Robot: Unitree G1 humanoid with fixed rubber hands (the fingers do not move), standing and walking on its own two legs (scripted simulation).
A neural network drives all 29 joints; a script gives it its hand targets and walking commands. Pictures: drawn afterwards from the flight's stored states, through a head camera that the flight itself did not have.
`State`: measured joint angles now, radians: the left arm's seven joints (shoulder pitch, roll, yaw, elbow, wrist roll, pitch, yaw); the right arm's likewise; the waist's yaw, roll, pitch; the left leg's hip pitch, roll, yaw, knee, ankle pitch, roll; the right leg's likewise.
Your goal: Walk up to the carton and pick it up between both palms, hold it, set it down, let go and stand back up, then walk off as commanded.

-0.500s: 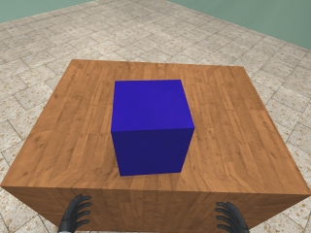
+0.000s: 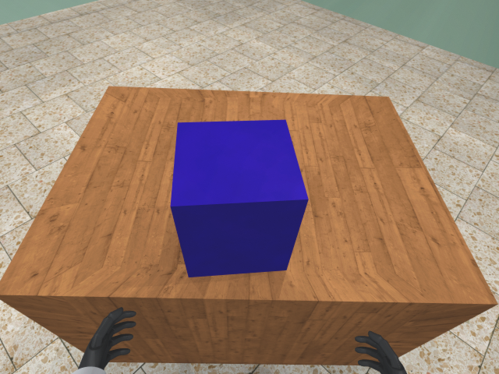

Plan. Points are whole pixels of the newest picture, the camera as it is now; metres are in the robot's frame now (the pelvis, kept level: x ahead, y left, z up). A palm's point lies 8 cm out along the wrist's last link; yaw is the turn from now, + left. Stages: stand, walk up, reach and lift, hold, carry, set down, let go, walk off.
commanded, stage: stand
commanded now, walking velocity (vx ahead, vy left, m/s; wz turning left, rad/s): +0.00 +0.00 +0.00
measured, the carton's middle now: (235, 201) +0.45 +0.04 -0.02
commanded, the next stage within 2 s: walk off in 0.50 s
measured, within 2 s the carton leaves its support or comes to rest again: neither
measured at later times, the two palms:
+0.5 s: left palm out of the picture +0.13 +0.26 -0.07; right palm out of the picture +0.13 -0.28 -0.10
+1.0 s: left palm out of the picture +0.09 +0.30 -0.08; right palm out of the picture +0.09 -0.29 -0.09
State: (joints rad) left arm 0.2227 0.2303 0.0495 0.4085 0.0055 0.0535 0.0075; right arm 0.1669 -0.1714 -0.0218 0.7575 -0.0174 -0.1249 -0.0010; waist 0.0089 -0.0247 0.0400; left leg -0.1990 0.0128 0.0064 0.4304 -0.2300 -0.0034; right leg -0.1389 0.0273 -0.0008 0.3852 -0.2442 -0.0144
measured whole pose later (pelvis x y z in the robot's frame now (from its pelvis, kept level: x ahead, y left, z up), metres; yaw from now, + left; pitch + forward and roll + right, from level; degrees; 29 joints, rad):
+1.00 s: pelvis -0.04 +0.00 -0.01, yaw +0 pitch -4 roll -1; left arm 0.26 0.39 0.05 0.56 0.02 0.02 0.00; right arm 0.19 -0.35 -0.07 0.71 -0.02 0.03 0.00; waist 0.01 0.00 0.07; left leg -0.25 0.00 0.01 0.75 -0.43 0.00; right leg -0.21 0.02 0.00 0.58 -0.30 -0.04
